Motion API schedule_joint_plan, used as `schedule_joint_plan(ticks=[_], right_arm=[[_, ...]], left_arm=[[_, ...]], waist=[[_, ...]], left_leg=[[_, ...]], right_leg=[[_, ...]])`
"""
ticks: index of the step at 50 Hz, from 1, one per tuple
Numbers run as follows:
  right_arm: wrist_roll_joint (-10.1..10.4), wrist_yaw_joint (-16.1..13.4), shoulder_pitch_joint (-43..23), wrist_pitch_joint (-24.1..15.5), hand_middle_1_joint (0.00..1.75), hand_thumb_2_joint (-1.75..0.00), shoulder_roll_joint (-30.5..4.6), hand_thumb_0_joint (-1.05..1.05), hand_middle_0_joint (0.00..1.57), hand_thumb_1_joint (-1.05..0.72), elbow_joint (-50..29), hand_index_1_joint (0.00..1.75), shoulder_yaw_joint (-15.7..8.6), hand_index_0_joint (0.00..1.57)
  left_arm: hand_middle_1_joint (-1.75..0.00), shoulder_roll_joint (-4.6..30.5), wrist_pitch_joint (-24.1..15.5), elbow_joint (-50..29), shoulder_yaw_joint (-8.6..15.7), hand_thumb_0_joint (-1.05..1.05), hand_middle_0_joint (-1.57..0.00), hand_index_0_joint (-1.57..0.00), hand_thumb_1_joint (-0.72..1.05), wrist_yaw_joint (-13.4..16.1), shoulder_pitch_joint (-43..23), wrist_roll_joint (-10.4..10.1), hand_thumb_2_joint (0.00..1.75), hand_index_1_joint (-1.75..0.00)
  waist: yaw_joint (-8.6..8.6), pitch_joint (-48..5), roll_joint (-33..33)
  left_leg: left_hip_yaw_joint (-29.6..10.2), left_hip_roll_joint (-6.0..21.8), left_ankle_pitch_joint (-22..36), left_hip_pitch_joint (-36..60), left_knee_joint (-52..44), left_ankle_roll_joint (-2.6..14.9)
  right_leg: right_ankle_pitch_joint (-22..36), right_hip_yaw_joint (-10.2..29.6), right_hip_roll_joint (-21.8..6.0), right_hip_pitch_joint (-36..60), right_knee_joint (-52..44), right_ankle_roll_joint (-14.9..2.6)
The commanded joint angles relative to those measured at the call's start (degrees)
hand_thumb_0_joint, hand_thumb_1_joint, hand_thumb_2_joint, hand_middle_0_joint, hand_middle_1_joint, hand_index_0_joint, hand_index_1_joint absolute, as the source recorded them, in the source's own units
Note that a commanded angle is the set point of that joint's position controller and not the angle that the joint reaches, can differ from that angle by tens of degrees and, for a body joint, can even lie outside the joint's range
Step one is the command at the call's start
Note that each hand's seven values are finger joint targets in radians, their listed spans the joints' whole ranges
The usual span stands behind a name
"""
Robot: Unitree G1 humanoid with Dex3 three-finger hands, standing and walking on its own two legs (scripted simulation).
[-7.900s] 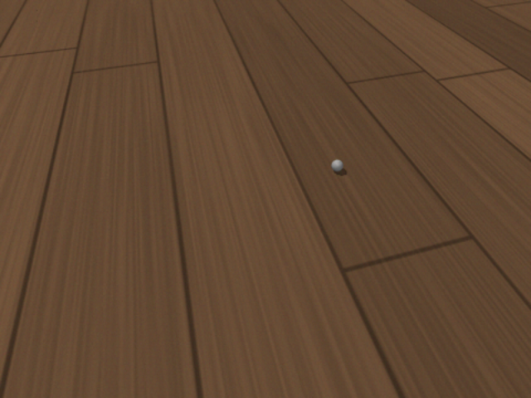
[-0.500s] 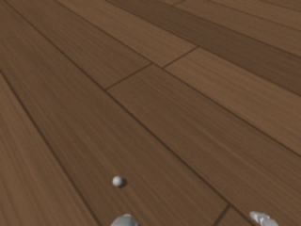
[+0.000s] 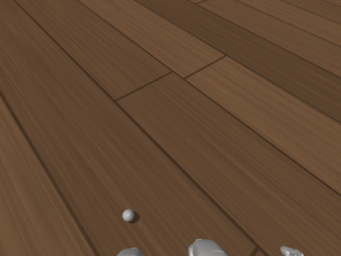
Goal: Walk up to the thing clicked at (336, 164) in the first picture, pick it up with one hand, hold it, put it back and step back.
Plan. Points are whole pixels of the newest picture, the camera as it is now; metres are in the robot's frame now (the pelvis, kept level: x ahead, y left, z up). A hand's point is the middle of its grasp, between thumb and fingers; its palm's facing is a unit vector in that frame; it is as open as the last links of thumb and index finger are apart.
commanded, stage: walk up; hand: left
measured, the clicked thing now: (128, 215) +0.39 +0.19 -0.73
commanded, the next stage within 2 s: none
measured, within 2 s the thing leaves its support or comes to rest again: neither
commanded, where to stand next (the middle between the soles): +0.03 -0.05 m, yaw +0 degrees
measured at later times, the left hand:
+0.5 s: hand out of the picture +0.07 +0.20 -0.14, palm faces +0.00 -0.92 -0.40, open 7.4 cm
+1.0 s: hand out of the picture +0.05 +0.22 -0.14, palm faces +0.05 -0.93 -0.36, open 7.4 cm
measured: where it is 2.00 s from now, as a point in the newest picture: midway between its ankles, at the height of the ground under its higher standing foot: outside the picture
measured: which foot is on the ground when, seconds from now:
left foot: down 0.00-0.24, up 0.26-0.50, down 0.52-1.00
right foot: up 0.00-0.20, down 0.22-1.00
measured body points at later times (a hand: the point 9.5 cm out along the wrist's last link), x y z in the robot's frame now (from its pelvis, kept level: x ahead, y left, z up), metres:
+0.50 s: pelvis -0.02 -0.06 -0.01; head +0.03 -0.08 +0.44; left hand +0.07 +0.25 -0.12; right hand +0.06 -0.37 -0.15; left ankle -0.04 +0.07 -0.72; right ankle +0.01 -0.18 -0.73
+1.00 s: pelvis -0.01 -0.05 +0.01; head -0.01 -0.04 +0.46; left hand +0.05 +0.27 -0.11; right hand +0.09 -0.35 -0.12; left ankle -0.04 +0.07 -0.73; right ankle +0.02 -0.18 -0.73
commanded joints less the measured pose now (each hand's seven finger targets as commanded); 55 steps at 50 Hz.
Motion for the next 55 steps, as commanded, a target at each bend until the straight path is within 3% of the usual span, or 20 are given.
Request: schedule_joint_plan(ticks=[1,7,10,12,13,14,17,24,26,27,28,29,31,33,34,36,38,42,48,55], right_arm=[[-0.22,-2.27,0.05,-0.56,0.3,-0.9,-18.71,0.0,0.2,-0.9,-4.19,0.3,-5.12,0.2],[-0.73,-1.85,-3.13,1.95,0.3,-0.9,-19.54,0.0,0.2,-0.9,-6.43,0.3,-5.13,0.2],[-0.01,-1.44,-2.82,3.56,0.3,-0.9,-17.08,0.0,0.2,-0.9,-6.28,0.3,-4.18,0.2],[0.86,-1.53,-0.22,3.75,0.3,-0.9,-10.9,0.0,0.2,-0.9,-6.74,0.3,-2.12,0.2],[0.54,-2.74,-2.44,3.85,0.3,-0.9,-13.85,0.0,0.2,-0.9,-6.05,0.3,-3.24,0.2],[0.31,-2.94,-2.07,3.61,0.3,-0.9,-15.81,0.0,0.2,-0.9,-4.91,0.3,-3.81,0.2],[1.67,-2.08,0.4,3.46,0.3,-0.9,-14.3,0.0,0.2,-0.9,-2.05,0.3,-3.43,0.2],[-0.53,-0.66,0.73,1.54,0.3,-0.9,-13.42,0.0,0.2,-0.9,0.31,0.3,-2.18,0.2],[-1.58,-1.0,3.06,0.4,0.3,-0.9,-13.89,0.0,0.2,-0.9,1.67,0.3,-2.82,0.2],[-2.19,-1.13,2.45,-0.02,0.3,-0.9,-16.58,0.0,0.2,-0.9,1.43,0.3,-3.51,0.2],[-1.84,-0.66,-1.64,0.16,0.3,-0.9,-20.37,0.0,0.2,-0.9,0.43,0.3,-3.85,0.2],[-1.12,-0.17,-2.89,0.52,0.3,-0.9,-21.61,0.0,0.2,-0.9,0.83,0.3,-4.32,0.2],[-0.99,0.47,-6.22,1.1,0.3,-0.9,-16.1,0.0,0.2,-0.9,0.2,0.3,-2.67,0.2],[0.02,0.42,-5.46,1.13,0.3,-0.9,-12.95,0.0,0.2,-0.9,0.27,0.3,-1.62,0.2],[0.26,0.51,-4.97,1.43,0.3,-0.9,-12.09,0.0,0.2,-0.9,0.76,0.3,-1.53,0.2],[-0.06,0.52,-1.52,2.33,0.3,-0.9,-12.33,0.0,0.2,-0.9,2.66,0.3,-1.82,0.2],[-0.69,0.74,0.46,2.16,0.3,-0.9,-12.48,0.0,0.2,-0.9,4.23,0.3,-2.14,0.2],[-0.6,1.25,-4.02,1.33,0.3,-0.9,-15.19,0.0,0.2,-0.9,3.96,0.3,-2.3,0.2],[-0.28,0.62,-4.3,1.17,0.3,-0.9,-13.99,0.0,0.2,-0.9,5.44,0.3,-1.64,0.2],[0.1,0.48,-6.56,1.86,0.3,-0.9,-14.36,0.0,0.2,-0.9,6.33,0.3,-2.17,0.2]], left_arm=[[-0.3,9.31,1.32,-2.15,3.16,0.0,-0.2,-0.2,0.9,0.13,4.07,-0.07,0.9,-0.3],[-0.3,8.61,1.18,-2.42,3.58,0.0,-0.2,-0.2,0.9,-0.12,2.78,-0.22,0.9,-0.3],[-0.3,8.78,-0.19,-1.38,4.19,0.0,-0.2,-0.2,0.9,0.3,4.07,0.76,0.9,-0.3],[-0.3,15.17,-1.69,-4.66,5.33,0.0,-0.2,-0.2,0.9,1.0,-1.04,2.04,0.9,-0.3],[-0.3,17.7,-1.85,-5.78,5.54,0.0,-0.2,-0.2,0.9,1.17,-4.17,1.83,0.9,-0.3],[-0.3,16.65,-1.64,-5.75,5.36,0.0,-0.2,-0.2,0.9,1.12,-5.37,1.42,0.9,-0.3],[-0.3,11.48,-2.12,-5.48,3.64,0.0,-0.2,-0.2,0.9,1.88,-7.93,1.42,0.9,-0.3],[-0.3,11.68,-2.95,-4.21,3.53,0.0,-0.2,-0.2,0.9,1.39,-4.77,0.98,0.9,-0.3],[-0.3,9.34,-2.81,-4.53,1.9,0.0,-0.2,-0.2,0.9,1.11,-5.16,-0.01,0.9,-0.3],[-0.3,6.25,-2.97,-4.84,0.86,0.0,-0.2,-0.2,0.9,1.21,-5.28,-0.53,0.9,-0.3],[-0.3,6.16,-2.84,-3.77,1.05,0.0,-0.2,-0.2,0.9,1.45,-6.4,-0.94,0.9,-0.3],[-0.3,9.9,-3.23,-2.94,1.94,0.0,-0.2,-0.2,0.9,1.73,-8.7,0.22,0.9,-0.3],[-0.3,8.57,-4.21,-1.2,1.58,0.0,-0.2,-0.2,0.9,0.97,-5.6,0.37,0.9,-0.3],[-0.3,9.87,-5.48,0.48,1.88,0.0,-0.2,-0.2,0.9,1.31,-2.69,0.28,0.9,-0.3],[-0.3,11.33,-5.65,1.18,2.06,0.0,-0.2,-0.2,0.9,1.61,-2.87,0.3,0.9,-0.3],[-0.3,13.47,-5.51,0.92,2.04,0.0,-0.2,-0.2,0.9,1.51,-6.79,0.46,0.9,-0.3],[-0.3,11.44,-4.87,0.17,1.14,0.0,-0.2,-0.2,0.9,1.18,-10.33,0.8,0.9,-0.3],[-0.3,8.47,-4.82,2.3,0.24,0.0,-0.2,-0.2,0.9,0.6,-10.0,0.35,0.9,-0.3],[-0.3,9.73,-5.76,4.76,0.06,0.0,-0.2,-0.2,0.9,1.22,-9.42,-0.27,0.9,-0.3],[-0.3,8.91,-5.02,6.69,-0.66,0.0,-0.2,-0.2,0.9,1.48,-10.24,-0.12,0.9,-0.3]], waist=[[0.4,-4.0,13.48],[0.5,-9.01,17.37],[2.11,-12.04,10.83],[0.38,-9.54,-9.27],[2.1,-10.87,-8.19],[1.42,-9.55,-8.13],[-0.57,-8.52,-5.6],[1.26,-12.28,-6.8],[-0.87,-12.94,-1.66],[-0.5,-13.18,8.12],[0.45,-9.51,12.78],[-0.53,-6.88,12.37],[1.82,-6.13,9.99],[2.41,-9.65,7.64],[1.89,-9.31,4.47],[-0.7,-7.85,2.63],[-2.52,-4.89,1.42],[-0.27,-4.06,4.46],[-0.39,-10.85,5.62],[-0.01,-10.72,5.39]], left_leg=[[-11.99,15.68,18.14,-4.51,-11.27,11.35],[-10.84,13.73,13.2,-4.53,-4.09,10.63],[-8.12,9.96,9.2,-6.26,7.79,6.94],[-3.03,-3.26,-18.24,-18.35,22.38,0.75],[-8.71,-2.16,-24.79,-13.51,28.02,0.45],[-8.86,-0.88,-24.08,-9.29,29.53,0.58],[-8.49,-3.53,-17.13,-11.27,30.62,0.06],[-2.11,-1.51,-15.87,-3.05,-0.68,-0.32],[-8.04,0.98,-1.39,12.14,-12.21,2.03],[-21.46,9.25,6.06,16.71,-13.26,5.18],[-29.84,16.59,0.14,11.47,-13.76,10.81],[-28.59,17.96,-3.53,2.96,-12.65,13.82],[-14.22,9.39,-2.71,0.22,-9.04,8.26],[-7.25,2.8,7.41,-1.45,-0.77,2.23],[-5.61,-0.03,2.13,-5.73,2.61,0.6],[-3.63,-0.83,-15.68,-1.17,4.27,1.18],[-5.66,0.43,-13.94,4.8,-3.07,1.96],[-17.42,7.94,-17.82,1.02,-14.81,5.19],[-8.16,4.0,8.39,5.6,-9.3,1.68],[-9.39,5.56,7.85,7.24,-11.55,2.92]], right_leg=[[2.4,1.04,-1.4,2.12,-0.23,0.89],[2.6,-5.17,-0.19,6.76,-12.2,1.17],[8.53,-5.01,1.25,14.59,-28.63,0.46],[18.85,22.01,-15.92,15.15,-37.39,-5.93],[26.12,24.97,-21.72,9.26,-35.92,-13.99],[25.74,24.17,-21.2,3.75,-35.81,-14.43],[30.44,9.08,-11.69,8.73,-31.31,-9.5],[19.94,9.6,-13.45,16.67,-29.72,-9.83],[26.47,5.51,-11.29,6.31,-22.54,-4.87],[20.91,0.4,-5.56,-1.54,-14.92,-1.25],[0.54,-5.98,0.2,-4.94,-17.76,1.06],[-5.04,-4.11,-1.85,1.41,-17.27,0.21],[2.36,-4.19,-1.14,9.7,-29.12,-0.6],[22.68,3.0,-6.34,17.55,-34.07,-3.02],[21.48,8.81,-10.46,20.04,-36.93,-5.26],[0.51,14.85,-17.02,11.01,-41.94,-9.67],[-5.73,10.29,-13.38,2.74,-41.25,-6.67],[2.61,-2.29,-1.95,6.07,-33.72,-0.33],[26.92,0.41,-7.15,16.96,-35.21,-2.1],[22.98,-3.07,-5.1,17.64,-35.52,-0.77]])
